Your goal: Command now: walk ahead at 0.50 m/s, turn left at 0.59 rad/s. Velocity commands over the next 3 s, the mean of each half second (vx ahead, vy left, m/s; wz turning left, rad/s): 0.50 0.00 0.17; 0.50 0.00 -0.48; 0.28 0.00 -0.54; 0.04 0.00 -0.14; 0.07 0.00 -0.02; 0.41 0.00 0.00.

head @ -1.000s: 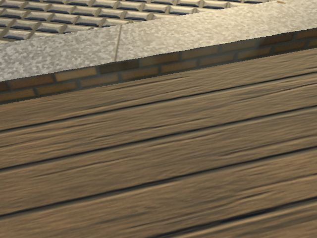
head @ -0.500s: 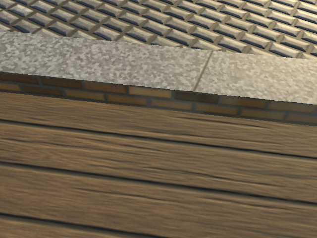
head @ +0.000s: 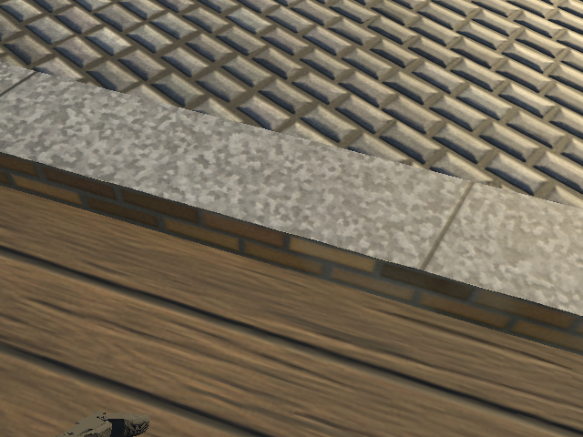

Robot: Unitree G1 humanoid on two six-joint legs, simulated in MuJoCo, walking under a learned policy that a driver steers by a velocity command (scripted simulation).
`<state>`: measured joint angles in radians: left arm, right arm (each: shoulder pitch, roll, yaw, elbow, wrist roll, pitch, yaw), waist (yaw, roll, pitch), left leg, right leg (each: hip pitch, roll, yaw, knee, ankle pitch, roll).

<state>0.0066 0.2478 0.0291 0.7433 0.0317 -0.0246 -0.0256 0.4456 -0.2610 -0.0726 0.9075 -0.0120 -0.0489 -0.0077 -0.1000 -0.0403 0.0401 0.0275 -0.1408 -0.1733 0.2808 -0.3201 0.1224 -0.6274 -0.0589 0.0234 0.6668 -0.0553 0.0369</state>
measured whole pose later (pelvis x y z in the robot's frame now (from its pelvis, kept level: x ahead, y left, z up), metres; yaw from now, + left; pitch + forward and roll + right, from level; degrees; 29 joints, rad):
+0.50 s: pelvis +0.26 -0.01 +0.00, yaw +3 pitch +2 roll -2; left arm 0.46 0.24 0.05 0.93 0.01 -0.07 -0.02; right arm 0.03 -0.24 0.00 0.73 -0.03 -0.05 0.04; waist 0.10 0.03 0.02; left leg -0.50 0.04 -0.01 0.58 -0.14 -0.01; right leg -0.06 0.05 0.02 0.30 -0.27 -0.02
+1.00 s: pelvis +0.49 -0.01 +0.00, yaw -14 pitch +2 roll +1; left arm 0.04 0.25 0.04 0.76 0.05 0.00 -0.06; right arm 0.38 -0.25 -0.04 0.90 -0.02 -0.09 -0.01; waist -0.06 -0.03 0.04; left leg 0.05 0.03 0.27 0.30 -0.37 -0.01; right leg -0.56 -0.04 -0.09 0.68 -0.14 -0.08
